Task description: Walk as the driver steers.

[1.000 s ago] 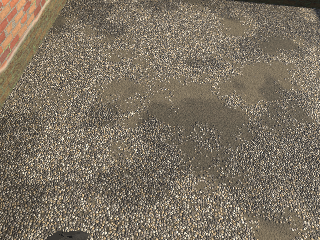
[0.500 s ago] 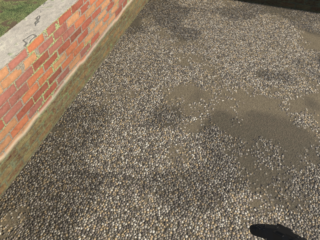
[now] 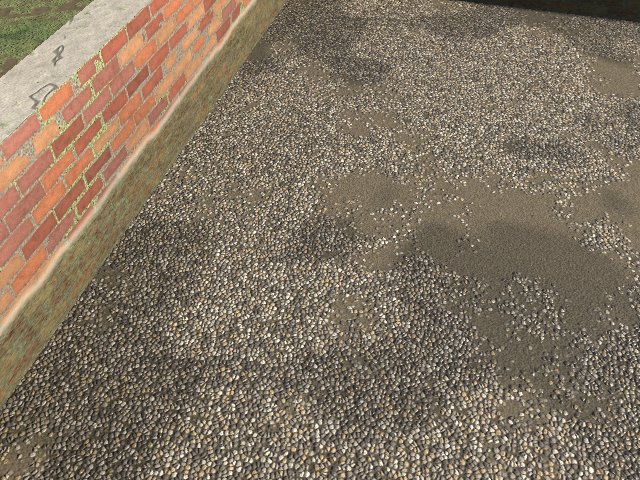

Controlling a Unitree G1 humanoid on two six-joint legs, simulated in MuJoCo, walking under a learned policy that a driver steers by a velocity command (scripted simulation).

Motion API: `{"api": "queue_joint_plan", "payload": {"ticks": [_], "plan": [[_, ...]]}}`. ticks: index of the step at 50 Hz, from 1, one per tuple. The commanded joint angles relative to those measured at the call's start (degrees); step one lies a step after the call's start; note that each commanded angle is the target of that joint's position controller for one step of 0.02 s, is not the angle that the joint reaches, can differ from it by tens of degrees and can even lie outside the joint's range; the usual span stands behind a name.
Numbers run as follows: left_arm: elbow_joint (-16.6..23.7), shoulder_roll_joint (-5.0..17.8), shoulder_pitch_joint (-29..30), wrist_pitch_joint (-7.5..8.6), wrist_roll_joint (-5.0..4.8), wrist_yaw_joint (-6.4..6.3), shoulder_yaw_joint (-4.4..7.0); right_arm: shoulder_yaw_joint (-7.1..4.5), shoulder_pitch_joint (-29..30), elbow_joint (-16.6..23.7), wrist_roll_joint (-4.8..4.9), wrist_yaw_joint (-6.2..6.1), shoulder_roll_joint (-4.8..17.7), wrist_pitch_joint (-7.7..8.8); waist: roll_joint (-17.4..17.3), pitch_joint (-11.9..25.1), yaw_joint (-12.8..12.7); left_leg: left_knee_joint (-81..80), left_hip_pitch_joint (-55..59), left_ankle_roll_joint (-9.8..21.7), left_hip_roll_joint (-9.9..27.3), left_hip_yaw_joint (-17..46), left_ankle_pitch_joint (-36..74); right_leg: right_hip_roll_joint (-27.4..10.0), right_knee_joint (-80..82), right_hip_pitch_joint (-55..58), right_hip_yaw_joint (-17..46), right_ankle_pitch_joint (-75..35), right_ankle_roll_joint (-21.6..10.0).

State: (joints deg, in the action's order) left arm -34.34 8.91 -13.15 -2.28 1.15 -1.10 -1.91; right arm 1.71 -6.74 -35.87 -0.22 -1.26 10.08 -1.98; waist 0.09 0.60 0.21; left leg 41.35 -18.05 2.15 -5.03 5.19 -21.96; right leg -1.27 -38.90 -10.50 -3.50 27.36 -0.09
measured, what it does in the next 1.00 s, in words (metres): stands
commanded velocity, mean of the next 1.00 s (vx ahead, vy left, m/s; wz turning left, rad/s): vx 0.50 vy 0.00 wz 0.00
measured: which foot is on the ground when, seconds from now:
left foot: down 0.00-1.00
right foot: down 0.00-1.00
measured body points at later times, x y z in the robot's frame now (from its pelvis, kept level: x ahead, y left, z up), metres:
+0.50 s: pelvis -0.01 -0.01 +0.00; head -0.01 -0.01 +0.45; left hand +0.15 +0.20 -0.10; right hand +0.17 -0.22 -0.09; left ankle +0.00 +0.10 -0.72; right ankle -0.07 -0.11 -0.72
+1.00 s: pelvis -0.01 -0.01 +0.00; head -0.01 -0.01 +0.45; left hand +0.14 +0.20 -0.10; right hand +0.17 -0.22 -0.09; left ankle +0.00 +0.10 -0.72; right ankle -0.07 -0.11 -0.72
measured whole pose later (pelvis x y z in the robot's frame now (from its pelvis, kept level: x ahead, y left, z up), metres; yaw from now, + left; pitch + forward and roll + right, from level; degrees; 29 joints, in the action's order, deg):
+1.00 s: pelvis -0.01 -0.01 +0.00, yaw +0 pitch -1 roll +0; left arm -34.0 9.0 -13.8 -2.2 1.2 -0.8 -2.6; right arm 2.1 -8.1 -36.8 -0.5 -1.7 9.7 -2.4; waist -0.3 0.4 0.0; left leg 40.7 -18.8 1.2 -4.1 5.3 -20.9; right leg -0.6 -38.5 -11.2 -4.0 26.7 -0.9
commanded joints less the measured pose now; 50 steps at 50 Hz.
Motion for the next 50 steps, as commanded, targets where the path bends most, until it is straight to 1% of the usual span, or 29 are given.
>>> {"api": "queue_joint_plan", "payload": {"ticks": [1, 7, 13, 23, 24, 25, 28, 32, 33, 35, 36, 37, 38, 39, 42, 43, 44, 45, 49, 50], "plan": [[4.84, 4.26, 1.73, 0.96, 0.16, -0.25, 0.97, -1.28, 2.71, 4.27, -0.1, -0.43, 4.29, 0.53, -0.83, 3.52, 0.28, -5.39, 0.72, 1.81, 2.9, 2.26, 23.84, -0.78, 3.47, 1.34, 1.2, -23.45, -1.57], [4.77, 4.27, 1.33, 0.65, 0.09, -0.18, 0.71, -1.38, 2.69, 3.97, -0.27, -0.68, 4.46, 0.31, 0.3, 3.94, 0.04, -4.8, 0.59, 1.39, 2.67, 1.5, 23.98, -1.13, 3.76, 1.78, 1.15, -25.29, -1.67], [4.81, 4.19, 1.41, 0.56, 0.04, -0.12, 0.47, -1.32, 2.34, 3.73, -0.4, -0.77, 4.5, 0.2, 0.69, 3.58, 0.05, -5.0, 0.4, 1.13, 2.68, 1.32, 22.94, -1.24, 4.49, 1.13, 1.13, -24.09, -1.77], [5.16, 3.87, 1.96, 0.71, -0.01, 0.05, 0.18, -1.02, 2.62, 3.83, -0.46, -0.69, 4.17, 0.2, 0.17, 2.68, 0.14, -6.14, -0.13, 0.78, 2.92, 1.64, 19.75, -1.27, 6.06, -0.44, 1.38, -19.35, -1.81], [4.95, 3.84, 1.91, 0.67, -0.45, 0.28, 0.53, -0.82, 3.97, 4.16, -0.01, -0.55, 3.6, 0.55, 1.68, 3.76, -0.82, -5.85, 0.3, 0.71, 2.93, 1.6, 15.77, -1.37, 6.73, 0.07, 1.93, -14.85, -1.96], [5.05, 3.83, 2.41, 0.62, -0.49, 0.37, 0.48, -0.76, 4.64, 4.56, 0.05, -0.44, 3.56, 0.69, 1.53, 2.73, -0.56, -5.84, -0.36, 0.56, 2.81, 1.36, 14.71, -1.7, 7.41, -0.65, 2.48, -13.56, -2.24], [5.09, 4.06, 2.59, 0.66, -0.55, 0.47, 0.63, -0.66, 4.54, 4.74, -0.08, -0.35, 3.63, 0.88, 0.47, 1.29, -0.36, -5.99, -0.58, 0.45, 2.89, 1.22, 13.71, -1.78, 8.01, -2.09, 3.17, -11.76, -2.63], [5.03, 4.01, 2.4, 0.86, -0.37, 0.51, 0.68, -0.57, 4.19, 4.91, 0.02, -0.34, 3.65, 1.02, -0.43, 1.03, -0.31, -6.11, -0.57, 0.72, 3.16, 1.61, 14.05, -1.18, 7.4, -2.34, 2.87, -11.64, -2.55], [5.25, 3.95, 2.22, 0.99, 0.12, 0.25, 0.32, -0.72, 2.76, 4.52, -0.35, -0.51, 4.16, 0.74, -2.1, 0.06, 0.51, -6.5, -0.99, 0.77, 3.28, 1.79, 17.87, -1.02, 6.64, -2.79, 2.09, -15.76, -2.29], [5.12, 3.83, 1.53, 1.11, 0.24, 0.16, 0.29, -0.74, 2.17, 4.25, -0.33, -0.61, 4.13, 0.56, -2.04, 1.38, 0.25, -6.71, -0.44, 1.17, 3.58, 2.43, 19.12, -0.44, 5.55, -1.79, 1.47, -17.06, -1.87], [4.89, 3.84, 1.54, 1.05, -0.17, 0.38, 0.65, -0.58, 3.85, 4.7, 0.12, -0.47, 3.59, 0.86, -0.3, 2.94, -0.78, -6.25, 0.09, 1.17, 3.54, 2.32, 15.97, -0.42, 5.78, -0.75, 1.68, -13.88, -1.87], [4.94, 3.81, 1.87, 0.99, -0.17, 0.46, 0.61, -0.53, 4.57, 5.08, 0.24, -0.38, 3.47, 0.97, 0.05, 2.68, -0.64, -6.08, -0.38, 1.07, 3.37, 2.03, 15.3, -0.72, 6.17, -0.73, 2.05, -13.47, -2.05], [5.22, 3.8, 1.83, 1.02, 0.19, 0.26, 0.29, -0.7, 3.35, 4.74, -0.27, -0.52, 4.03, 0.71, -1.39, 1.44, 0.13, -6.39, -0.82, 0.97, 3.33, 1.9, 18.71, -0.9, 5.89, -1.43, 1.86, -17.16, -2.04], [5.12, 3.88, 1.34, 1.05, 0.2, 0.21, 0.35, -0.74, 2.75, 4.42, -0.39, -0.59, 4.09, 0.61, -1.36, 1.94, -0.07, -6.43, -0.37, 1.07, 3.44, 2.04, 19.23, -0.71, 5.56, -1.17, 1.71, -17.75, -1.94], [5.12, 3.86, 1.23, 1.08, 0.23, 0.14, 0.28, -0.76, 2.54, 4.29, -0.36, -0.61, 4.03, 0.48, -0.62, 2.77, 0.0, -6.3, -0.15, 1.17, 3.46, 2.09, 19.85, -0.62, 5.18, -0.48, 1.42, -18.85, -1.76], [4.83, 3.93, 1.18, 1.01, -0.22, 0.36, 0.66, -0.61, 4.01, 4.63, 0.11, -0.48, 3.52, 0.83, 1.15, 4.15, -1.0, -5.81, 0.37, 1.06, 3.36, 1.83, 16.49, -0.7, 5.66, 0.45, 1.76, -15.42, -1.88], [5.17, 3.85, 1.6, 0.98, 0.17, 0.22, 0.24, -0.75, 3.28, 4.57, -0.28, -0.54, 4.03, 0.6, -0.27, 2.2, 0.12, -6.09, -0.65, 0.91, 3.21, 1.6, 19.34, -1.0, 5.72, -0.65, 1.72, -18.65, -1.96], [5.12, 3.94, 1.21, 1.0, 0.13, 0.17, 0.34, -0.8, 2.72, 4.23, -0.45, -0.6, 4.08, 0.54, -0.29, 2.61, -0.15, -6.16, -0.13, 0.95, 3.31, 1.65, 19.76, -0.9, 5.57, -0.52, 1.69, -18.97, -1.94], [5.07, 3.93, 1.08, 1.0, 0.14, 0.12, 0.27, -0.81, 2.34, 3.98, -0.43, -0.64, 4.04, 0.43, 0.04, 2.98, -0.04, -6.16, 0.03, 0.97, 3.3, 1.65, 20.22, -0.83, 5.45, -0.17, 1.48, -19.59, -1.84], [4.79, 3.97, 1.0, 0.92, -0.32, 0.33, 0.62, -0.64, 3.68, 4.28, 0.05, -0.53, 3.51, 0.78, 1.59, 4.19, -1.0, -5.72, 0.47, 0.9, 3.24, 1.47, 16.62, -0.9, 5.94, 0.6, 1.88, -15.87, -1.95]]}}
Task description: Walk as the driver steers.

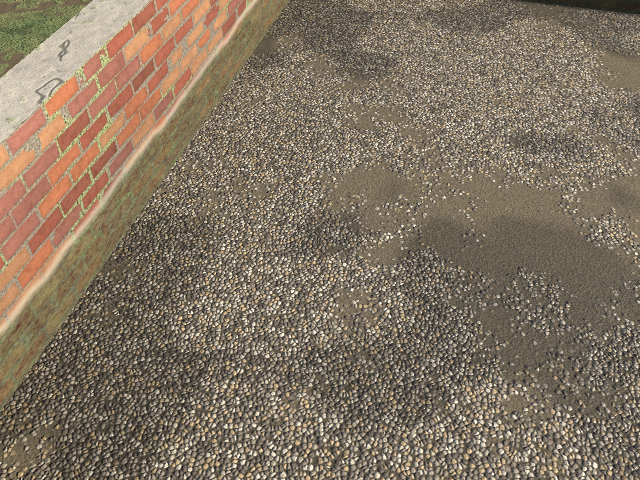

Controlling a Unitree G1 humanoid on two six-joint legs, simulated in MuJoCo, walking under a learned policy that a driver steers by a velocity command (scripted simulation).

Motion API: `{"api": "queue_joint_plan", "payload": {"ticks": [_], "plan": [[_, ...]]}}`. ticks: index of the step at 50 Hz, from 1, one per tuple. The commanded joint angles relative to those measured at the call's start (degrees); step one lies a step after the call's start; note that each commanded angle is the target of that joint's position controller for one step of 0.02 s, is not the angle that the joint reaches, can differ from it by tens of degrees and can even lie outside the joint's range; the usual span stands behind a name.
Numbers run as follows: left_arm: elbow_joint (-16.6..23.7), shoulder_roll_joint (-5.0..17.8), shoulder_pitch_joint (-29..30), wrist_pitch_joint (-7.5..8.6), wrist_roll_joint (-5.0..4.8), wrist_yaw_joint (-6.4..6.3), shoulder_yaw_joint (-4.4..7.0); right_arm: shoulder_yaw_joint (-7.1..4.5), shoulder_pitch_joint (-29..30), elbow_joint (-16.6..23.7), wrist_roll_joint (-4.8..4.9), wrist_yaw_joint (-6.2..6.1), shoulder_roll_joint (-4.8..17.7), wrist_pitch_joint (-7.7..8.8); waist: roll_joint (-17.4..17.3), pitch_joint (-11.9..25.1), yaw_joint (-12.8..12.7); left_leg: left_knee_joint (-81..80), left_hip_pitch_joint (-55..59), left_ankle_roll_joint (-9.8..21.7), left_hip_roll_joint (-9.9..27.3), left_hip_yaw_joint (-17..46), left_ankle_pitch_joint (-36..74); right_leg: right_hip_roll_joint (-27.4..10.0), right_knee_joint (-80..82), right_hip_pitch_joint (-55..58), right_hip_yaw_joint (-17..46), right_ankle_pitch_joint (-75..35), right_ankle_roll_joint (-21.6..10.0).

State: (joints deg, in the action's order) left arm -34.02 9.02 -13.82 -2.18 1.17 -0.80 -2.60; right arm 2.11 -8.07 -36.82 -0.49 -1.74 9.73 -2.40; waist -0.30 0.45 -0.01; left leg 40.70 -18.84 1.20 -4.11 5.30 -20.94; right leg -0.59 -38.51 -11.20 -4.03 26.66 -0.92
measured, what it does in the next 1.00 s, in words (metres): stands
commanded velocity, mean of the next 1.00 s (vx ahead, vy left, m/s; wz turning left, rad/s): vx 0.50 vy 0.00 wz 0.00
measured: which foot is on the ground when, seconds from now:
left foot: down 0.00-1.00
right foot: down 0.00-1.00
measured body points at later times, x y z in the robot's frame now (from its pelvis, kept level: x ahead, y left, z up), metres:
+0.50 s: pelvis +0.00 +0.00 +0.00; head -0.01 +0.00 +0.45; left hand +0.15 +0.20 -0.10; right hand +0.18 -0.21 -0.09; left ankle +0.01 +0.11 -0.72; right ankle -0.06 -0.10 -0.72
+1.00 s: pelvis +0.00 -0.01 +0.00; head -0.01 +0.00 +0.45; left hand +0.15 +0.20 -0.10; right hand +0.18 -0.22 -0.09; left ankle +0.01 +0.11 -0.72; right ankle -0.06 -0.10 -0.72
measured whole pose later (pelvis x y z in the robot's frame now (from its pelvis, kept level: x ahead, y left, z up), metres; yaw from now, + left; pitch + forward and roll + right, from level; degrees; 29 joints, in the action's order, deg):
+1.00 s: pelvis +0.00 -0.01 +0.00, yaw +0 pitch -1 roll +0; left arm -34.1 8.9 -13.9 -2.0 1.0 -0.6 -2.7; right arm 2.2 -8.1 -37.1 -0.5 -1.9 9.6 -2.3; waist -0.1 0.5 0.0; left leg 40.2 -18.6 0.7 -3.4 4.9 -20.6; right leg -0.1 -38.1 -10.9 -4.0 26.4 -1.4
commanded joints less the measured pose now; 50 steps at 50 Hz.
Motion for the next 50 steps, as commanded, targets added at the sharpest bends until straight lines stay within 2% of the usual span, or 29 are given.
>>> {"api": "queue_joint_plan", "payload": {"ticks": [1, 5, 7, 8, 11, 13, 14, 16, 17, 22, 23, 25, 28, 29, 30, 31, 32, 35, 36, 37, 38, 39, 42, 43, 44, 45, 46, 49, 50], "plan": [[4.79, 3.79, 2.15, 0.81, 0.07, -0.11, 0.9, -1.16, 4.3, 5.2, -0.08, -0.1, 4.35, 0.97, 0.35, 2.23, 0.37, -5.39, 0.21, 1.7, 2.2, 1.15, 18.49, -1.84, 5.61, 0.07, 2.32, -18.35, -1.21], [4.72, 3.81, 1.72, 0.88, 0.09, -0.18, 0.91, -1.19, 3.36, 4.7, -0.17, -0.21, 4.35, 0.81, 0.21, 2.77, 0.25, -5.56, 0.76, 1.84, 2.38, 1.41, 19.06, -1.53, 5.32, 0.26, 2.06, -18.78, -1.06], [4.51, 3.82, 2.09, 0.73, -0.41, 0.13, 1.24, -0.98, 5.38, 5.39, 0.36, -0.01, 3.78, 1.29, 1.73, 3.15, -0.51, -5.09, 0.61, 1.64, 2.19, 1.01, 14.62, -1.93, 6.32, 0.55, 3.01, -14.25, -1.43], [4.79, 3.84, 2.21, 0.78, 0.0, -0.06, 0.92, -1.14, 4.17, 5.08, -0.15, -0.13, 4.37, 1.03, -0.1, 1.5, 0.37, -5.46, 0.11, 1.54, 2.2, 0.89, 17.99, -2.04, 6.12, -0.54, 2.68, -17.77, -1.46], [4.7, 3.81, 1.73, 0.91, 0.06, -0.16, 0.9, -1.16, 3.14, 4.64, -0.2, -0.24, 4.33, 0.84, -0.29, 2.16, 0.33, -5.6, 0.71, 1.75, 2.46, 1.34, 18.94, -1.48, 5.49, -0.33, 2.18, -18.49, -1.17], [4.71, 3.71, 1.75, 0.95, 0.08, -0.12, 0.87, -1.17, 3.28, 4.64, -0.16, -0.24, 4.34, 0.83, 0.02, 2.68, 0.24, -5.66, 0.84, 1.77, 2.47, 1.4, 18.92, -1.47, 5.46, 0.1, 2.15, -18.62, -1.1], [4.46, 3.74, 1.72, 0.87, -0.38, 0.1, 1.22, -1.0, 4.73, 5.01, 0.3, -0.12, 3.81, 1.18, 1.59, 3.91, -0.72, -5.24, 1.27, 1.71, 2.39, 1.24, 15.19, -1.58, 5.94, 0.85, 2.64, -14.84, -1.21], [4.53, 3.83, 2.24, 0.74, -0.48, 0.23, 1.26, -0.95, 5.52, 5.47, 0.28, -0.01, 3.78, 1.37, 1.32, 2.5, -0.52, -5.15, 0.51, 1.5, 2.23, 0.79, 13.97, -2.09, 6.79, -0.07, 3.55, -13.66, -1.7], [4.76, 3.85, 2.24, 0.82, -0.02, 0.01, 0.92, -1.1, 4.12, 5.1, -0.17, -0.14, 4.34, 1.09, -0.43, 0.95, 0.43, -5.46, 0.04, 1.41, 2.29, 0.74, 17.5, -2.07, 6.44, -1.08, 2.97, -17.38, -1.64], [4.7, 3.66, 1.73, 1.04, 0.08, -0.07, 0.85, -1.16, 3.34, 4.68, -0.15, -0.26, 4.31, 0.86, -0.01, 2.66, 0.21, -5.63, 0.98, 1.73, 2.57, 1.31, 18.85, -1.4, 5.54, -0.03, 2.26, -18.68, -1.14], [4.44, 3.71, 1.71, 0.94, -0.39, 0.15, 1.21, -0.99, 4.8, 5.05, 0.31, -0.13, 3.76, 1.21, 1.56, 3.92, -0.73, -5.21, 1.41, 1.68, 2.47, 1.14, 15.16, -1.51, 5.99, 0.77, 2.77, -15.02, -1.25], [4.78, 3.75, 2.19, 0.89, -0.02, 0.03, 0.88, -1.09, 4.29, 5.1, -0.14, -0.17, 4.25, 1.07, -0.17, 1.4, 0.31, -5.49, 0.26, 1.42, 2.37, 0.72, 17.72, -1.96, 6.34, -0.76, 2.9, -17.83, -1.54], [4.67, 3.76, 1.66, 1.01, 0.04, -0.07, 0.87, -1.12, 3.28, 4.64, -0.21, -0.26, 4.22, 0.87, -0.16, 2.17, 0.27, -5.59, 0.93, 1.61, 2.59, 1.1, 18.72, -1.44, 5.75, -0.46, 2.4, -18.65, -1.25], [4.4, 3.78, 1.63, 0.95, -0.39, 0.15, 1.23, -0.96, 4.61, 4.99, 0.26, -0.13, 3.71, 1.21, 1.57, 3.75, -0.67, -5.15, 1.48, 1.64, 2.5, 1.01, 15.08, -1.49, 6.07, 0.58, 2.88, -15.1, -1.33], [4.74, 3.68, 2.07, 0.97, 0.03, 0.02, 0.82, -1.1, 4.02, 4.97, -0.1, -0.19, 4.2, 1.0, 0.07, 1.85, 0.38, -5.49, 0.5, 1.49, 2.43, 0.82, 18.11, -1.74, 6.12, -0.46, 2.66, -18.32, -1.4], [4.41, 3.81, 1.66, 0.92, -0.46, 0.21, 1.28, -0.97, 4.84, 5.03, 0.21, -0.12, 3.75, 1.28, 1.47, 3.5, -0.79, -5.18, 1.45, 1.56, 2.45, 0.83, 14.8, -1.66, 6.33, 0.4, 3.22, -14.82, -1.49], [4.69, 3.75, 2.02, 0.94, 0.02, 0.04, 0.84, -1.09, 4.05, 4.98, -0.11, -0.18, 4.21, 1.04, -0.11, 1.47, 0.41, -5.48, 0.4, 1.43, 2.43, 0.71, 17.88, -1.81, 6.28, -0.71, 2.8, -18.1, -1.5], [4.63, 3.76, 1.58, 1.04, 0.02, -0.05, 0.88, -1.12, 3.3, 4.57, -0.21, -0.27, 4.19, 0.88, -0.1, 2.28, 0.21, -5.64, 1.08, 1.58, 2.63, 1.02, 18.87, -1.41, 5.77, -0.35, 2.44, -18.81, -1.26], [4.37, 3.77, 1.57, 0.96, -0.4, 0.17, 1.22, -0.95, 4.62, 4.92, 0.28, -0.15, 3.68, 1.21, 1.56, 3.73, -0.69, -5.19, 1.53, 1.61, 2.54, 0.93, 15.12, -1.46, 6.12, 0.59, 2.91, -15.2, -1.33], [4.7, 3.69, 1.98, 0.98, 0.02, 0.03, 0.82, -1.08, 4.02, 4.9, -0.1, -0.2, 4.15, 1.0, 0.04, 1.83, 0.35, -5.54, 0.57, 1.46, 2.48, 0.73, 18.15, -1.72, 6.17, -0.45, 2.71, -18.41, -1.41], [4.38, 3.82, 1.59, 0.93, -0.46, 0.22, 1.28, -0.95, 4.82, 4.96, 0.21, -0.14, 3.7, 1.28, 1.45, 3.47, -0.8, -5.22, 1.5, 1.53, 2.48, 0.75, 14.82, -1.64, 6.38, 0.41, 3.27, -14.92, -1.5], [4.65, 3.75, 1.95, 0.95, 0.0, 0.05, 0.84, -1.07, 4.02, 4.9, -0.11, -0.2, 4.16, 1.04, -0.14, 1.43, 0.39, -5.52, 0.45, 1.4, 2.47, 0.62, 17.91, -1.78, 6.33, -0.72, 2.84, -18.19, -1.52], [4.61, 3.75, 1.53, 1.06, 0.01, -0.04, 0.87, -1.11, 3.26, 4.5, -0.21, -0.28, 4.17, 0.88, -0.11, 2.24, 0.2, -5.67, 1.13, 1.55, 2.67, 0.94, 18.86, -1.4, 5.85, -0.37, 2.49, -18.87, -1.28], [4.35, 3.77, 1.53, 0.98, -0.42, 0.18, 1.21, -0.95, 4.59, 4.85, 0.28, -0.16, 3.66, 1.21, 1.55, 3.7, -0.7, -5.22, 1.58, 1.58, 2.57, 0.85, 15.09, -1.45, 6.18, 0.57, 2.97, -15.27, -1.35], [4.68, 3.67, 1.95, 1.0, 0.01, 0.05, 0.81, -1.08, 3.99, 4.83, -0.1, -0.21, 4.13, 1.0, 0.03, 1.79, 0.34, -5.57, 0.62, 1.42, 2.52, 0.65, 18.13, -1.7, 6.24, -0.48, 2.76, -18.46, -1.43], [4.36, 3.81, 1.57, 0.94, -0.48, 0.24, 1.27, -0.95, 4.79, 4.9, 0.21, -0.15, 3.68, 1.28, 1.44, 3.44, -0.81, -5.26, 1.54, 1.49, 2.51, 0.67, 14.78, -1.63, 6.45, 0.38, 3.33, -14.97, -1.52], [4.64, 3.73, 1.92, 0.97, -0.01, 0.07, 0.83, -1.07, 3.99, 4.84, -0.11, -0.21, 4.14, 1.04, -0.14, 1.39, 0.38, -5.56, 0.49, 1.36, 2.51, 0.55, 17.88, -1.77, 6.41, -0.75, 2.91, -18.23, -1.54], [4.59, 3.73, 1.51, 1.08, 0.0, -0.02, 0.86, -1.11, 3.24, 4.44, -0.21, -0.29, 4.15, 0.89, -0.1, 2.2, 0.19, -5.71, 1.18, 1.5, 2.71, 0.86, 18.81, -1.39, 5.94, -0.4, 2.55, -18.89, -1.3], [4.34, 3.75, 1.53, 1.0, -0.43, 0.2, 1.2, -0.94, 4.56, 4.8, 0.28, -0.17, 3.64, 1.21, 1.56, 3.66, -0.7, -5.26, 1.62, 1.54, 2.6, 0.77, 15.03, -1.44, 6.27, 0.53, 3.05, -15.29, -1.37]]}}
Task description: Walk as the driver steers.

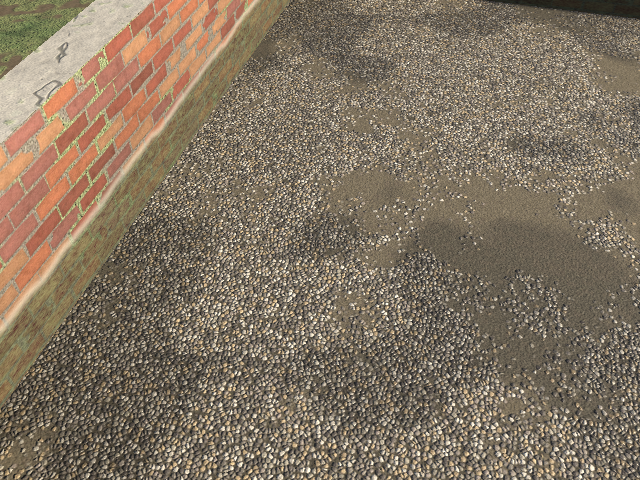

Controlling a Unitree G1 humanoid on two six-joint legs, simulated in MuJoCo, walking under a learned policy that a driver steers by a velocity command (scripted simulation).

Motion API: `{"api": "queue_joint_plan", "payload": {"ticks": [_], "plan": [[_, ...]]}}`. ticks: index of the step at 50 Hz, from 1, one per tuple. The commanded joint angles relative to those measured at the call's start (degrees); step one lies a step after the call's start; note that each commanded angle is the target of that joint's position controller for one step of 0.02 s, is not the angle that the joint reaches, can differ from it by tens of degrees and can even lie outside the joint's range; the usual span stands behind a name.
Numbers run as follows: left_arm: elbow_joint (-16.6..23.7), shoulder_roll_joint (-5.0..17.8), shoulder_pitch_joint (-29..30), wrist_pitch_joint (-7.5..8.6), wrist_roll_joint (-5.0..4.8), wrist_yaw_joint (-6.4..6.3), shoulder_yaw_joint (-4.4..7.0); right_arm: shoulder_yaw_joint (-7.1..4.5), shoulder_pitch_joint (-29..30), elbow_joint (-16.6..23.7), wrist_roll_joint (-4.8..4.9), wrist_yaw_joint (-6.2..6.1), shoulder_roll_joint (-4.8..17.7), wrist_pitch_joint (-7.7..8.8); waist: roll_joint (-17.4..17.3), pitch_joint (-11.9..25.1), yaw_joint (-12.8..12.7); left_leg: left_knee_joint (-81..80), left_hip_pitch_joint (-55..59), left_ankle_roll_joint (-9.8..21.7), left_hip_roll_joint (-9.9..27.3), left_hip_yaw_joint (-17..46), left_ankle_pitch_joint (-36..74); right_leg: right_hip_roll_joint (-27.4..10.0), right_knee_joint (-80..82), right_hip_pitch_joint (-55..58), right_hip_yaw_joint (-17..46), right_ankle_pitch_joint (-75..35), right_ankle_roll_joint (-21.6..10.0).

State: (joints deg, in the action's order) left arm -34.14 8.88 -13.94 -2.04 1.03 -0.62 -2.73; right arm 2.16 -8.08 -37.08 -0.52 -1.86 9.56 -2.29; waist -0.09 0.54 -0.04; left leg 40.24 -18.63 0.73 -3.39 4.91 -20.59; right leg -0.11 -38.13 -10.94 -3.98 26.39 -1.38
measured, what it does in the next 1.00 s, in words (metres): stands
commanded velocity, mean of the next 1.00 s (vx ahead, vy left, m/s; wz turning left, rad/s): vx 0.50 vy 0.00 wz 0.00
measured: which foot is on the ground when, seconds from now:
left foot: down 0.00-1.00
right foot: down 0.00-1.00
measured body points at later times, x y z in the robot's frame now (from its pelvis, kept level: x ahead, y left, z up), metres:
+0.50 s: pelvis +0.00 +0.00 +0.00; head -0.01 +0.00 +0.45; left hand +0.15 +0.20 -0.10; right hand +0.18 -0.21 -0.09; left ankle +0.01 +0.11 -0.72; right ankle -0.06 -0.10 -0.72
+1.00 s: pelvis +0.00 +0.00 +0.00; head -0.01 +0.00 +0.45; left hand +0.15 +0.20 -0.10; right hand +0.18 -0.21 -0.09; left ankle +0.01 +0.11 -0.72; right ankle -0.06 -0.10 -0.72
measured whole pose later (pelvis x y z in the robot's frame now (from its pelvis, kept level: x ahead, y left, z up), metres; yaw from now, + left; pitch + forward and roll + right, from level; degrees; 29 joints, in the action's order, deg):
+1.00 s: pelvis +0.00 +0.00 +0.00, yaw +0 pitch -1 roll +0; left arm -34.3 8.8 -14.0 -1.9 1.0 -0.5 -2.7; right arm 2.2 -8.2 -37.3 -0.5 -1.9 9.5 -2.3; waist 0.0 0.5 -0.1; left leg 39.9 -18.4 0.5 -3.0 4.5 -20.3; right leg 0.1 -37.8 -10.7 -3.8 26.2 -1.6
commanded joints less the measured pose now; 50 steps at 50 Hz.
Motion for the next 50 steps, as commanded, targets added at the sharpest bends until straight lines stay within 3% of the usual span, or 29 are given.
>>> {"api": "queue_joint_plan", "payload": {"ticks": [1, 3, 6, 8, 9, 10, 12, 13, 15, 16, 18, 19, 21, 22, 23, 25, 26, 28, 29, 32, 35, 36, 38, 42, 43, 45, 48, 49, 50], "plan": [[4.52, 3.87, 2.08, 0.78, -0.34, 0.12, 1.3, -0.96, 5.27, 5.43, 0.37, 0.04, 3.75, 1.24, 1.37, 2.84, -0.5, -4.77, 0.84, 1.88, 1.75, 0.89, 13.96, -2.25, 6.37, -0.06, 3.49, -14.41, -1.17], [4.69, 3.91, 1.62, 0.9, 0.12, -0.13, 1.04, -1.15, 3.42, 4.75, -0.22, -0.15, 4.36, 0.89, -0.48, 1.67, 0.12, -5.22, 0.86, 1.87, 1.95, 0.99, 17.86, -2.07, 5.91, -0.97, 2.87, -18.17, -1.07], [4.43, 3.89, 1.63, 0.88, -0.29, 0.04, 1.33, -0.99, 4.51, 5.04, 0.3, -0.05, 3.79, 1.12, 1.29, 3.51, -0.66, -4.82, 1.48, 2.0, 1.92, 1.1, 14.71, -1.88, 5.9, 0.22, 3.06, -15.11, -0.94], [4.73, 3.83, 1.64, 0.94, 0.12, -0.13, 1.0, -1.16, 3.45, 4.71, -0.2, -0.17, 4.33, 0.85, -0.27, 2.08, 0.07, -5.28, 1.01, 1.9, 2.0, 1.02, 18.07, -1.98, 5.82, -0.68, 2.77, -18.46, -0.95], [4.4, 3.9, 1.62, 0.86, -0.32, 0.08, 1.33, -0.99, 4.65, 5.06, 0.29, -0.04, 3.81, 1.15, 1.24, 3.33, -0.67, -4.86, 1.42, 1.92, 1.89, 0.98, 14.44, -1.98, 6.09, 0.14, 3.25, -14.95, -1.03], [4.77, 3.82, 2.04, 0.88, 0.09, -0.09, 0.93, -1.11, 3.97, 5.0, -0.09, -0.11, 4.25, 0.92, -0.35, 1.27, 0.38, -5.21, 0.43, 1.76, 1.9, 0.81, 17.68, -2.16, 6.11, -1.09, 2.91, -18.18, -1.07], [4.39, 3.92, 1.6, 0.86, -0.32, 0.08, 1.34, -0.98, 4.56, 5.04, 0.27, -0.04, 3.8, 1.15, 1.23, 3.27, -0.65, -4.85, 1.45, 1.91, 1.9, 0.94, 14.45, -1.97, 6.1, 0.07, 3.29, -14.98, -1.06], [4.76, 3.82, 2.04, 0.89, 0.09, -0.09, 0.93, -1.11, 3.89, 4.97, -0.1, -0.11, 4.26, 0.92, -0.35, 1.25, 0.39, -5.2, 0.46, 1.76, 1.92, 0.78, 17.68, -2.14, 6.12, -1.13, 2.93, -18.21, -1.08], [4.38, 3.91, 1.6, 0.88, -0.32, 0.09, 1.34, -0.98, 4.53, 5.02, 0.28, -0.05, 3.81, 1.16, 1.22, 3.27, -0.65, -4.86, 1.49, 1.91, 1.92, 0.92, 14.45, -1.95, 6.11, 0.07, 3.32, -15.01, -1.07], [4.75, 3.81, 2.02, 0.91, 0.08, -0.08, 0.92, -1.11, 3.88, 4.96, -0.09, -0.11, 4.26, 0.93, -0.37, 1.23, 0.39, -5.21, 0.5, 1.76, 1.94, 0.75, 17.7, -2.11, 6.13, -1.14, 2.95, -18.24, -1.09], [4.64, 3.83, 1.54, 0.98, 0.15, -0.13, 0.96, -1.15, 3.22, 4.62, -0.17, -0.18, 4.29, 0.82, -0.3, 2.03, 0.2, -5.3, 1.08, 1.9, 2.07, 1.0, 18.18, -1.85, 5.78, -0.68, 2.73, -18.64, -0.94], [4.4, 3.89, 1.63, 0.9, -0.36, 0.08, 1.33, -0.98, 4.57, 4.98, 0.28, -0.06, 3.78, 1.14, 1.21, 3.28, -0.67, -4.91, 1.54, 1.88, 1.96, 0.9, 14.69, -1.88, 6.07, 0.03, 3.25, -15.2, -1.0], [4.69, 3.83, 1.59, 0.97, 0.11, -0.11, 1.0, -1.15, 3.39, 4.63, -0.21, -0.18, 4.28, 0.85, -0.27, 2.02, 0.06, -5.32, 1.12, 1.85, 2.07, 0.88, 18.03, -1.95, 5.91, -0.73, 2.89, -18.56, -1.0], [4.37, 3.89, 1.59, 0.89, -0.33, 0.1, 1.33, -0.98, 4.59, 4.98, 0.29, -0.05, 3.78, 1.16, 1.25, 3.27, -0.67, -4.9, 1.51, 1.87, 1.94, 0.83, 14.42, -1.94, 6.17, 0.09, 3.37, -15.09, -1.06], [4.73, 3.8, 2.0, 0.91, 0.07, -0.07, 0.92, -1.11, 3.92, 4.92, -0.1, -0.12, 4.22, 0.93, -0.34, 1.24, 0.37, -5.25, 0.54, 1.72, 1.97, 0.67, 17.66, -2.12, 6.2, -1.13, 3.02, -18.3, -1.1], [4.35, 3.91, 1.57, 0.9, -0.33, 0.1, 1.33, -0.98, 4.53, 4.97, 0.27, -0.05, 3.77, 1.16, 1.23, 3.24, -0.65, -4.9, 1.55, 1.86, 1.95, 0.8, 14.42, -1.93, 6.18, 0.05, 3.42, -15.13, -1.09], [4.73, 3.8, 1.99, 0.93, 0.07, -0.07, 0.92, -1.1, 3.87, 4.89, -0.1, -0.12, 4.23, 0.93, -0.34, 1.21, 0.38, -5.25, 0.57, 1.72, 1.99, 0.64, 17.66, -2.1, 6.21, -1.15, 3.04, -18.33, -1.11], [4.62, 3.81, 1.51, 1.01, 0.14, -0.12, 0.95, -1.15, 3.2, 4.55, -0.17, -0.18, 4.27, 0.82, -0.27, 2.01, 0.19, -5.34, 1.16, 1.85, 2.12, 0.89, 18.13, -1.84, 5.87, -0.7, 2.81, -18.72, -0.96], [4.38, 3.87, 1.61, 0.92, -0.38, 0.1, 1.32, -0.98, 4.55, 4.92, 0.27, -0.06, 3.76, 1.14, 1.24, 3.27, -0.67, -4.95, 1.61, 1.84, 2.0, 0.79, 14.63, -1.87, 6.15, 0.02, 3.35, -15.29, -1.03], [4.68, 3.79, 1.94, 0.93, 0.09, -0.04, 0.92, -1.1, 3.88, 4.88, -0.08, -0.12, 4.23, 0.95, -0.33, 1.18, 0.37, -5.25, 0.56, 1.7, 2.0, 0.55, 17.44, -2.13, 6.31, -1.12, 3.16, -18.26, -1.17], [4.63, 3.8, 1.52, 1.03, 0.1, -0.13, 0.94, -1.14, 3.17, 4.5, -0.19, -0.19, 4.24, 0.8, -0.29, 2.0, 0.18, -5.39, 1.25, 1.83, 2.18, 0.85, 18.37, -1.76, 5.85, -0.75, 2.8, -18.9, -0.93], [4.37, 3.84, 1.6, 0.94, -0.34, 0.1, 1.29, -0.98, 4.49, 4.87, 0.3, -0.07, 3.73, 1.12, 1.36, 3.47, -0.68, -4.95, 1.68, 1.87, 2.03, 0.76, 14.58, -1.82, 6.14, 0.19, 3.34, -15.41, -1.0], [4.72, 3.79, 2.01, 0.93, 0.05, -0.01, 0.95, -1.11, 4.02, 4.88, -0.12, -0.12, 4.25, 1.0, -0.34, 1.14, 0.25, -5.3, 0.6, 1.65, 2.01, 0.41, 17.26, -2.22, 6.47, -1.16, 3.37, -18.19, -1.25], [4.62, 3.76, 1.51, 1.06, 0.13, -0.12, 0.92, -1.14, 3.11, 4.45, -0.16, -0.2, 4.22, 0.78, -0.17, 2.21, 0.18, -5.41, 1.33, 1.86, 2.22, 0.82, 18.3, -1.71, 5.85, -0.58, 2.8, -19.03, -0.9], [4.35, 3.82, 1.59, 0.97, -0.36, 0.11, 1.29, -0.99, 4.51, 4.83, 0.3, -0.07, 3.73, 1.13, 1.44, 3.64, -0.71, -5.01, 1.79, 1.84, 2.04, 0.69, 14.64, -1.82, 6.17, 0.36, 3.4, -15.58, -1.0], [4.71, 3.77, 2.0, 0.93, 0.03, 0.0, 0.94, -1.11, 4.05, 4.85, -0.13, -0.12, 4.22, 0.99, -0.3, 1.15, 0.24, -5.35, 0.65, 1.61, 2.03, 0.33, 17.21, -2.23, 6.54, -1.13, 3.43, -18.25, -1.27], [4.6, 3.8, 1.5, 1.04, 0.09, -0.12, 0.93, -1.13, 3.09, 4.42, -0.19, -0.2, 4.2, 0.8, -0.33, 1.82, 0.21, -5.43, 1.28, 1.78, 2.24, 0.7, 18.25, -1.72, 5.99, -0.9, 2.91, -18.94, -0.96], [4.33, 3.84, 1.58, 0.97, -0.35, 0.11, 1.29, -0.97, 4.39, 4.8, 0.28, -0.08, 3.71, 1.13, 1.37, 3.43, -0.66, -5.0, 1.79, 1.82, 2.08, 0.63, 14.54, -1.79, 6.22, 0.17, 3.47, -15.54, -1.04], [4.68, 3.71, 1.94, 0.99, 0.07, -0.03, 0.88, -1.11, 3.82, 4.75, -0.09, -0.13, 4.18, 0.92, -0.14, 1.53, 0.32, -5.37, 0.83, 1.68, 2.09, 0.44, 17.6, -2.02, 6.32, -0.86, 3.18, -18.65, -1.1]]}}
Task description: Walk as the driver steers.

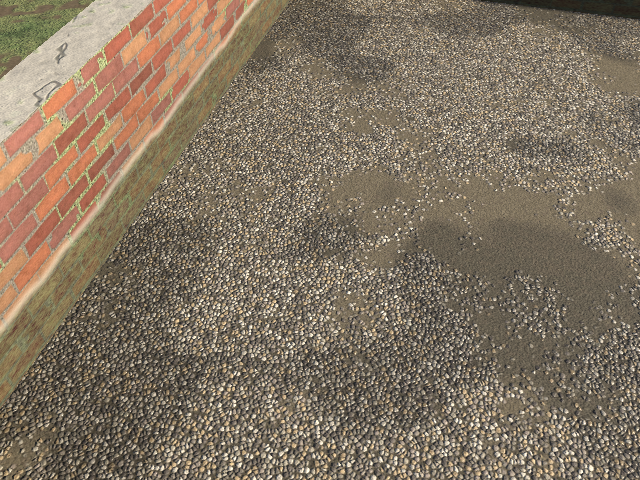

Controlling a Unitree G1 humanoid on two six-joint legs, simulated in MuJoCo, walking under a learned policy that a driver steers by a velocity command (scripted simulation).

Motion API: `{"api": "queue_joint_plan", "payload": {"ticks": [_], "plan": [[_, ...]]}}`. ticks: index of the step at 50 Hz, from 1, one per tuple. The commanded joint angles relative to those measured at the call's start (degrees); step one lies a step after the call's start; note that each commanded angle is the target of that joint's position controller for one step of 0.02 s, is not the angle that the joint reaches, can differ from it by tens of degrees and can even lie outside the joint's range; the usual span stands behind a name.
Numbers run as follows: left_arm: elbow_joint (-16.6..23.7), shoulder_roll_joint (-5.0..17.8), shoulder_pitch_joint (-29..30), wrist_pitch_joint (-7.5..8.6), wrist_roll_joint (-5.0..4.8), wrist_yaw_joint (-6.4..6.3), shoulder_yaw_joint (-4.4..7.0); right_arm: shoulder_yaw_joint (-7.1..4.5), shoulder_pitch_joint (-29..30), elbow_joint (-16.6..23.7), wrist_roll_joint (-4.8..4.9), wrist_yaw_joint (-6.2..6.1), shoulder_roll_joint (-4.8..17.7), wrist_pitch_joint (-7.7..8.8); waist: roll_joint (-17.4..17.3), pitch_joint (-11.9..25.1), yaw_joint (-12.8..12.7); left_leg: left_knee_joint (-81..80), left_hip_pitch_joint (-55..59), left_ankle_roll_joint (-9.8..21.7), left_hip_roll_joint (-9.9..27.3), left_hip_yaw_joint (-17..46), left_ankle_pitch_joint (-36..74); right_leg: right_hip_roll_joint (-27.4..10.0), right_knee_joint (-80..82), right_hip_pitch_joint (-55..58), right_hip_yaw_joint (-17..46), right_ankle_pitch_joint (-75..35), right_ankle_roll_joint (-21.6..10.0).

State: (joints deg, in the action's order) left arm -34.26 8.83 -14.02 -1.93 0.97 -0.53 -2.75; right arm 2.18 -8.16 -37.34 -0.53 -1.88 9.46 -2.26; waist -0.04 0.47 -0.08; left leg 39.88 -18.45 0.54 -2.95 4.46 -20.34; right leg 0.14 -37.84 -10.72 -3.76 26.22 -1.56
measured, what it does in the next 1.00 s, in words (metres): stands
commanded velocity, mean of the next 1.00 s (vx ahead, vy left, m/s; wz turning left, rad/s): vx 0.50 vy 0.00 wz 0.00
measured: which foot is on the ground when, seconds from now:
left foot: down 0.00-1.00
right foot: down 0.00-1.00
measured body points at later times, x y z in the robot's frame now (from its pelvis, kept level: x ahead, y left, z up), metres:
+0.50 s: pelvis +0.00 +0.00 +0.00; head -0.01 +0.00 +0.45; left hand +0.15 +0.20 -0.10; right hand +0.18 -0.21 -0.09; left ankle +0.01 +0.12 -0.72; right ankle -0.06 -0.10 -0.72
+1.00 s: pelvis +0.00 +0.00 +0.00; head -0.01 +0.00 +0.45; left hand +0.15 +0.20 -0.10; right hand +0.18 -0.21 -0.09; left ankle +0.01 +0.12 -0.72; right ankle -0.06 -0.10 -0.72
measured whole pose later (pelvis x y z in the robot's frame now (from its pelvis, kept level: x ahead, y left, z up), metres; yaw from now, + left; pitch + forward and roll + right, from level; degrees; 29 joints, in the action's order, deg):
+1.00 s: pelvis +0.00 +0.00 +0.00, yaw +0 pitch -1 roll +0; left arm -34.4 8.8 -14.0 -1.9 0.9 -0.5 -2.8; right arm 2.2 -8.2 -37.5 -0.5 -1.9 9.4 -2.2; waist 0.0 0.4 -0.1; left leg 39.6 -18.3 0.4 -2.6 4.0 -20.1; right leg 0.3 -37.6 -10.5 -3.5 26.1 -1.6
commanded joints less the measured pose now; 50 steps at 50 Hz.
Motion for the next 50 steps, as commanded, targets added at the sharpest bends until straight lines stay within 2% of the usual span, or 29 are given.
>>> {"api": "queue_joint_plan", "payload": {"ticks": [1, 2, 5, 6, 8, 12, 13, 14, 15, 18, 19, 20, 21, 22, 25, 26, 28, 32, 33, 35, 39, 40, 42, 45, 46, 47, 48, 49, 50], "plan": [[4.46, 3.91, 1.71, 0.82, -0.36, 0.08, 1.36, -1.01, 4.69, 5.1, 0.24, -0.04, 3.86, 1.17, 1.21, 3.27, -0.73, -4.68, 1.54, 1.94, 1.58, 0.93, 13.95, -2.21, 6.17, -0.2, 3.58, -15.07, -1.0], [4.75, 3.8, 2.0, 0.86, 0.12, -0.1, 0.92, -1.12, 3.93, 5.03, -0.08, -0.11, 4.29, 0.93, -0.35, 1.22, 0.38, -4.99, 0.53, 1.81, 1.64, 0.81, 17.09, -2.34, 6.18, -1.33, 3.11, -18.24, -1.02], [4.7, 3.82, 1.58, 0.96, 0.13, -0.19, 0.95, -1.16, 3.21, 4.65, -0.19, -0.18, 4.3, 0.77, -0.32, 2.01, 0.21, -5.12, 1.2, 1.95, 1.82, 1.11, 18.04, -1.96, 5.72, -1.0, 2.74, -18.84, -0.78], [4.45, 3.86, 1.69, 0.87, -0.31, 0.03, 1.29, -1.0, 4.51, 5.02, 0.3, -0.06, 3.8, 1.09, 1.34, 3.48, -0.63, -4.68, 1.62, 1.99, 1.66, 1.02, 14.23, -2.02, 5.99, -0.05, 3.3, -15.38, -0.85], [4.8, 3.8, 2.07, 0.85, 0.08, -0.08, 0.95, -1.13, 4.05, 5.03, -0.12, -0.1, 4.31, 0.97, -0.37, 1.16, 0.28, -5.03, 0.56, 1.77, 1.65, 0.68, 16.91, -2.42, 6.32, -1.41, 3.32, -18.13, -1.11], [4.69, 3.78, 1.57, 0.98, 0.16, -0.19, 0.92, -1.16, 3.15, 4.61, -0.16, -0.19, 4.28, 0.76, -0.21, 2.21, 0.21, -5.13, 1.28, 1.99, 1.87, 1.09, 17.97, -1.91, 5.71, -0.84, 2.74, -18.94, -0.75], [4.43, 3.85, 1.68, 0.89, -0.33, 0.05, 1.3, -1.01, 4.54, 5.0, 0.3, -0.06, 3.8, 1.1, 1.39, 3.64, -0.66, -4.73, 1.72, 1.96, 1.67, 0.97, 14.29, -2.02, 6.01, 0.1, 3.36, -15.53, -0.85], [4.5, 3.83, 2.12, 0.8, -0.38, 0.13, 1.26, -0.96, 5.23, 5.34, 0.38, 0.02, 3.74, 1.22, 1.38, 2.81, -0.48, -4.7, 1.07, 1.85, 1.56, 0.71, 13.46, -2.34, 6.49, -0.32, 3.82, -14.88, -1.09], [4.78, 3.78, 2.06, 0.86, 0.06, -0.07, 0.94, -1.12, 4.09, 5.01, -0.13, -0.11, 4.29, 0.97, -0.35, 1.17, 0.27, -5.08, 0.6, 1.74, 1.68, 0.62, 16.86, -2.42, 6.38, -1.38, 3.38, -18.18, -1.11], [4.67, 3.81, 1.57, 0.97, 0.12, -0.18, 0.93, -1.15, 3.13, 4.59, -0.19, -0.19, 4.27, 0.77, -0.37, 1.83, 0.24, -5.16, 1.22, 1.91, 1.89, 0.99, 17.91, -1.92, 5.83, -1.15, 2.84, -18.85, -0.81], [4.41, 3.87, 1.67, 0.89, -0.32, 0.04, 1.3, -0.99, 4.43, 4.97, 0.29, -0.06, 3.79, 1.1, 1.33, 3.44, -0.61, -4.72, 1.72, 1.96, 1.71, 0.91, 14.2, -1.98, 6.05, -0.09, 3.42, -15.49, -0.88], [4.76, 3.72, 2.01, 0.92, 0.11, -0.1, 0.88, -1.13, 3.87, 4.92, -0.09, -0.12, 4.25, 0.89, -0.18, 1.55, 0.35, -5.09, 0.77, 1.81, 1.73, 0.73, 17.27, -2.21, 6.15, -1.11, 3.12, -18.58, -0.95], [4.42, 3.88, 1.72, 0.85, -0.38, 0.1, 1.35, -1.0, 4.65, 5.03, 0.24, -0.05, 3.84, 1.17, 1.22, 3.23, -0.72, -4.77, 1.64, 1.89, 1.65, 0.76, 13.86, -2.16, 6.28, -0.23, 3.74, -15.2, -1.03], [4.72, 3.76, 1.98, 0.89, 0.09, -0.08, 0.9, -1.12, 3.9, 4.94, -0.09, -0.11, 4.26, 0.94, -0.34, 1.18, 0.37, -5.08, 0.65, 1.76, 1.72, 0.64, 17.01, -2.28, 6.29, -1.36, 3.27, -18.34, -1.05], [4.66, 3.78, 1.56, 0.99, 0.11, -0.17, 0.93, -1.16, 3.18, 4.58, -0.19, -0.18, 4.27, 0.78, -0.3, 1.96, 0.2, -5.2, 1.31, 1.89, 1.9, 0.94, 17.96, -1.91, 5.84, -1.02, 2.89, -18.94, -0.81], [4.41, 3.84, 1.7, 0.9, -0.33, 0.05, 1.28, -0.99, 4.47, 4.95, 0.3, -0.06, 3.78, 1.1, 1.35, 3.44, -0.62, -4.76, 1.73, 1.93, 1.73, 0.85, 14.16, -1.97, 6.09, -0.08, 3.46, -15.52, -0.87], [4.76, 3.76, 2.05, 0.88, 0.06, -0.06, 0.93, -1.12, 4.02, 4.96, -0.13, -0.11, 4.28, 0.97, -0.36, 1.13, 0.27, -5.12, 0.67, 1.72, 1.73, 0.52, 16.83, -2.36, 6.42, -1.42, 3.47, -18.25, -1.13], [4.65, 3.75, 1.55, 1.01, 0.15, -0.17, 0.91, -1.16, 3.12, 4.54, -0.17, -0.19, 4.26, 0.76, -0.2, 2.17, 0.21, -5.2, 1.39, 1.94, 1.94, 0.92, 17.91, -1.85, 5.81, -0.86, 2.89, -19.05, -0.77], [4.39, 3.83, 1.69, 0.92, -0.35, 0.06, 1.28, -1.01, 4.5, 4.93, 0.3, -0.06, 3.79, 1.11, 1.4, 3.61, -0.65, -4.81, 1.83, 1.91, 1.74, 0.8, 14.22, -1.96, 6.1, 0.08, 3.52, -15.68, -0.87], [4.75, 3.74, 2.04, 0.89, 0.05, -0.05, 0.92, -1.12, 4.05, 4.94, -0.13, -0.11, 4.27, 0.97, -0.34, 1.14, 0.26, -5.16, 0.7, 1.7, 1.75, 0.46, 16.8, -2.35, 6.47, -1.39, 3.53, -18.31, -1.14], [4.64, 3.74, 1.56, 1.02, 0.14, -0.16, 0.9, -1.16, 3.11, 4.51, -0.17, -0.19, 4.26, 0.76, -0.17, 2.17, 0.21, -5.23, 1.43, 1.91, 1.96, 0.86, 17.87, -1.85, 5.87, -0.85, 2.94, -19.09, -0.78], [4.38, 3.82, 1.7, 0.92, -0.36, 0.07, 1.28, -1.01, 4.48, 4.9, 0.3, -0.06, 3.79, 1.11, 1.44, 3.61, -0.64, -4.84, 1.86, 1.89, 1.75, 0.73, 14.17, -1.96, 6.15, 0.09, 3.58, -15.72, -0.88], [4.73, 3.73, 2.05, 0.89, 0.04, -0.04, 0.92, -1.12, 4.03, 4.91, -0.13, -0.11, 4.26, 0.97, -0.32, 1.13, 0.26, -5.19, 0.74, 1.68, 1.77, 0.4, 16.75, -2.34, 6.52, -1.4, 3.59, -18.34, -1.15], [4.62, 3.77, 1.55, 1.0, 0.1, -0.16, 0.91, -1.15, 3.08, 4.5, -0.19, -0.19, 4.25, 0.78, -0.35, 1.77, 0.24, -5.26, 1.36, 1.85, 1.99, 0.77, 17.83, -1.84, 5.98, -1.17, 3.04, -18.98, -0.84], [4.36, 3.84, 1.7, 0.92, -0.34, 0.06, 1.28, -0.99, 4.37, 4.88, 0.28, -0.06, 3.77, 1.1, 1.34, 3.39, -0.59, -4.82, 1.85, 1.89, 1.79, 0.7, 14.11, -1.91, 6.17, -0.12, 3.63, -15.67, -0.91], [4.71, 3.68, 2.0, 0.95, 0.08, -0.07, 0.86, -1.12, 3.81, 4.83, -0.09, -0.12, 4.22, 0.9, -0.17, 1.51, 0.35, -5.2, 0.91, 1.75, 1.83, 0.52, 17.18, -2.13, 6.29, -1.13, 3.33, -18.73, -0.98], [4.65, 3.72, 1.6, 0.99, 0.08, -0.11, 0.94, -1.16, 3.34, 4.54, -0.21, -0.18, 4.29, 0.84, -0.25, 1.94, 0.07, -5.29, 1.39, 1.8, 1.94, 0.64, 17.46, -2.0, 6.15, -1.01, 3.26, -18.83, -0.92], [4.33, 3.85, 1.69, 0.89, -0.37, 0.1, 1.29, -1.0, 4.51, 4.91, 0.28, -0.05, 3.8, 1.14, 1.26, 3.2, -0.6, -4.87, 1.77, 1.83, 1.75, 0.6, 13.82, -2.01, 6.33, -0.19, 3.8, -15.48, -1.0], [4.7, 3.72, 2.0, 0.93, 0.03, -0.07, 0.87, -1.11, 3.86, 4.84, -0.11, -0.12, 4.21, 0.91, -0.33, 1.14, 0.36, -5.23, 0.83, 1.68, 1.85, 0.45, 17.11, -2.16, 6.39, -1.41, 3.41, -18.6, -1.03]]}}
